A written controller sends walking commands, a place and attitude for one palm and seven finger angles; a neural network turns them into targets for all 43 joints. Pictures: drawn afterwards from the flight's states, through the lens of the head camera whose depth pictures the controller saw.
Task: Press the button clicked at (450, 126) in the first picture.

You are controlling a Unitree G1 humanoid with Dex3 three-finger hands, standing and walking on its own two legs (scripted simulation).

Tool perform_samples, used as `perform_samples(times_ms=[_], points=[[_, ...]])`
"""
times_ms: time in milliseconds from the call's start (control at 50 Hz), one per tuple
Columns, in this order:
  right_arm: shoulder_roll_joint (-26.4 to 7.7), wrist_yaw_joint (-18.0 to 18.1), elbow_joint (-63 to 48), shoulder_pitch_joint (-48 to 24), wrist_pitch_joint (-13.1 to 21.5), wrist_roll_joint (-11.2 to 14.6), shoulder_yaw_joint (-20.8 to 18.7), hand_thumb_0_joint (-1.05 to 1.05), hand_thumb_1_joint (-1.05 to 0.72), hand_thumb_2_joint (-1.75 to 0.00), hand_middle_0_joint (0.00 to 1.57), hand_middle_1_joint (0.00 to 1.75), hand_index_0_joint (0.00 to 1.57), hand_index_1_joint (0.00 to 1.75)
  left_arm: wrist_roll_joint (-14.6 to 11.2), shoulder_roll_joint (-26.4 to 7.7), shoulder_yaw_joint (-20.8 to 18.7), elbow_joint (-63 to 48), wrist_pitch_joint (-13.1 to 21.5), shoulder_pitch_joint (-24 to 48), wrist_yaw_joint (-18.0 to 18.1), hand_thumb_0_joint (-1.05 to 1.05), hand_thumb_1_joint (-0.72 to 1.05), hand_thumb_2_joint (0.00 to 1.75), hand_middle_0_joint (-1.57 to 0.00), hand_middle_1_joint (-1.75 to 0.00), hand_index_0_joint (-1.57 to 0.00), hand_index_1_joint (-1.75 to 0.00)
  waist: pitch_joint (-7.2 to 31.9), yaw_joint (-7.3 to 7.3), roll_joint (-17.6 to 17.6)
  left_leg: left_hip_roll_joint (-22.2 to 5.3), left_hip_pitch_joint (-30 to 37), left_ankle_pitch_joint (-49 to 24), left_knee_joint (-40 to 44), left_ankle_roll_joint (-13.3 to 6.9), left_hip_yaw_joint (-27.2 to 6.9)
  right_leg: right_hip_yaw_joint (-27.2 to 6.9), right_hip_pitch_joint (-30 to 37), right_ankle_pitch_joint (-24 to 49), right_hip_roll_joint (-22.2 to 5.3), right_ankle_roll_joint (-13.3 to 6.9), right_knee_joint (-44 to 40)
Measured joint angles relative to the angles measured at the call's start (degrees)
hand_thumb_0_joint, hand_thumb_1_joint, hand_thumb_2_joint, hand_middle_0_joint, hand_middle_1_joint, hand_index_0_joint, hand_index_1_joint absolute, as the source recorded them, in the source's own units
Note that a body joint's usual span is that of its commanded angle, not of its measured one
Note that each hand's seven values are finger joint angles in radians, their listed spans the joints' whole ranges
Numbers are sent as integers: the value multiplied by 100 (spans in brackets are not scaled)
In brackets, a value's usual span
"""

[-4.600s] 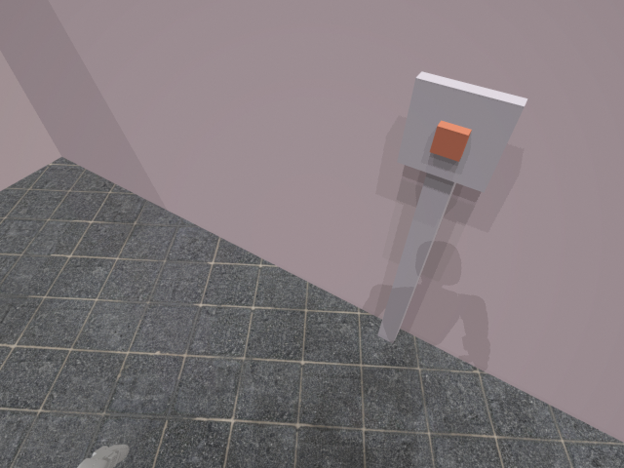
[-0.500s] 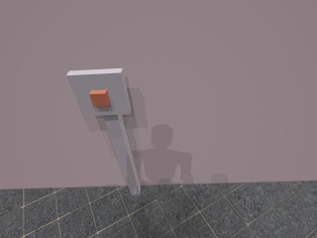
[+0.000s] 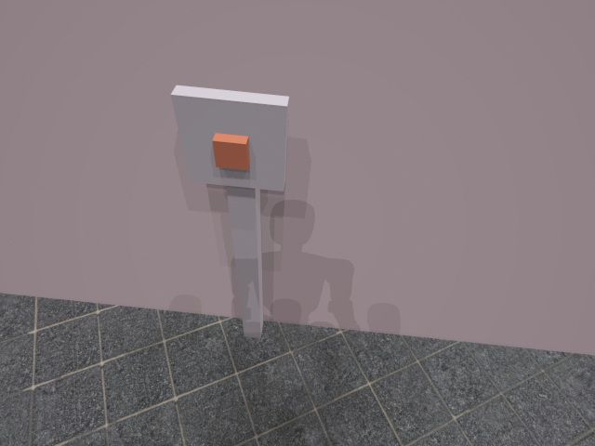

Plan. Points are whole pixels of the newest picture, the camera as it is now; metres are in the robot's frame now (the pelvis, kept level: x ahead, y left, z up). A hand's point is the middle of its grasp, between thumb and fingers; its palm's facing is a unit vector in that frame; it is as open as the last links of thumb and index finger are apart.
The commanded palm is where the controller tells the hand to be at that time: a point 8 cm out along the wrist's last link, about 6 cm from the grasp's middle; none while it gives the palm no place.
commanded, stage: come to a stop and stand still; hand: left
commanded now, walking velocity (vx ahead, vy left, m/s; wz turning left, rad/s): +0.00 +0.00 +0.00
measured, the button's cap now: (232, 150) +0.54 +0.18 +0.09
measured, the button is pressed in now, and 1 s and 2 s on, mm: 0 0 0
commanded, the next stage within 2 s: look again from close up in 0.34 s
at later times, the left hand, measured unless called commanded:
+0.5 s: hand out of the picture +0.02 +0.19 -0.17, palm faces -0.01 -0.98 -0.22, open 7.4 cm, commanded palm none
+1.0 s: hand out of the picture -0.02 +0.13 -0.17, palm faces +0.00 -0.98 -0.20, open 7.4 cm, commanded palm none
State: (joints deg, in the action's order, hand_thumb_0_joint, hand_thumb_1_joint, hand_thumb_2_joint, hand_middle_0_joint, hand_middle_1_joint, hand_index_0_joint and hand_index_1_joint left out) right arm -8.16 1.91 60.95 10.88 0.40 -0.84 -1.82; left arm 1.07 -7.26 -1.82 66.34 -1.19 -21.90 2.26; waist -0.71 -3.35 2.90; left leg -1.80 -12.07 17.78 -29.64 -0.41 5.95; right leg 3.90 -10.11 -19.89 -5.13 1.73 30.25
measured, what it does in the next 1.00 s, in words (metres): stands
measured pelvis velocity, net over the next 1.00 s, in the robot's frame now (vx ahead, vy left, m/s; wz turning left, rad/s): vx -0.01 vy -0.04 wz -0.01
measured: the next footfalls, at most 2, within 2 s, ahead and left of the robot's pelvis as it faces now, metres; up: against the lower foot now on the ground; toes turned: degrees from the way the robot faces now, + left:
right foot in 1.50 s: +0.09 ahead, -0.18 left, +0.00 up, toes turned -1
left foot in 1.80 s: +0.14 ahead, +0.06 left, +0.00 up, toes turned +2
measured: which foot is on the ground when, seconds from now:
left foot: down 0.00-1.00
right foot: down 0.00-1.00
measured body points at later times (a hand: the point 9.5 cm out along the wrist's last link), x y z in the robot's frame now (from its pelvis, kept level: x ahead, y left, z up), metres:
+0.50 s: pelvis -0.01 +0.01 +0.00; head +0.00 +0.01 +0.45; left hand +0.02 +0.24 -0.15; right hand -0.02 -0.22 -0.15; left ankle -0.02 +0.11 -0.73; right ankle -0.04 -0.14 -0.73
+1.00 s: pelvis -0.01 -0.04 +0.00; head +0.00 -0.05 +0.45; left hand -0.02 +0.18 -0.15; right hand -0.02 -0.25 -0.17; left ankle -0.02 +0.11 -0.73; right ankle -0.04 -0.14 -0.73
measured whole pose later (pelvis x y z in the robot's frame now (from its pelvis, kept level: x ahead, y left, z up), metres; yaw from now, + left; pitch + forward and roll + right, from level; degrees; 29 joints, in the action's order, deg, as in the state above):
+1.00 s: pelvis -0.01 -0.04 +0.00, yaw -1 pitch +0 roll +1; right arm -9.1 1.0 63.0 16.4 0.3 -1.0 0.3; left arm 0.6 -7.9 1.1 64.1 0.6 -16.3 1.6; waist -1.9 0.0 -1.1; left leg -4.5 -12.0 15.2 -27.8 2.7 5.5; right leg 4.5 -11.3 -19.1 -2.2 -0.6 30.6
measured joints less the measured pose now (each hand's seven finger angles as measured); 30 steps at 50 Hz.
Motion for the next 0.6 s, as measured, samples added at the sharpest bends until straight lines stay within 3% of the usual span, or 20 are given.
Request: perform_samples(times_ms=[60, 120, 280, 440, 600], points=[[113, 49, -24, -141, 49, 2, 78, 1, -92, -90, 19, 30, 20, 30, -8, -108, 27, 6, -25, 174, -6, 1, 90, 90, -20, -30, -20, -30, 19, 15, 78, 79, 130, -20, 90, -46, 106, -75, 28, -10, -60, 0, 19], [134, 82, -12, -218, 62, 36, 78, 0, -92, -90, 20, 30, 20, 30, -6, -123, 63, -16, 40, 361, -14, 1, 91, 90, -20, -30, -20, -30, 34, 52, -59, 68, 201, -24, 149, -70, 130, -93, 180, 117, -46, 214, -244], [-38, 56, 84, -123, 86, 38, 29, -2, -94, -90, 20, 30, 20, 30, -12, -179, 98, -160, 105, 744, -16, 1, 91, 90, -20, -30, -20, -30, 19, 235, -217, 116, 328, -164, 422, -114, 184, -128, 316, 323, -68, 245, -580], [-148, 16, 437, 354, 1, 8, 77, 0, -92, -90, 20, 30, 20, 30, -37, -264, 106, -201, 90, 875, -20, 1, 91, 90, -20, -30, -20, -30, -30, 323, -192, 115, 460, -286, 588, -85, 151, -88, 438, 397, -53, 213, -693], [-203, -111, 59, 777, -14, -34, 173, 1, -91, -90, 20, 30, 20, 30, -37, -251, 251, -416, 121, 831, -23, 1, 90, 90, -20, -30, -20, -30, -259, 426, -442, -6, -142, -110, -109, -56, 48, -32, -130, 175, 15, 37, 5]])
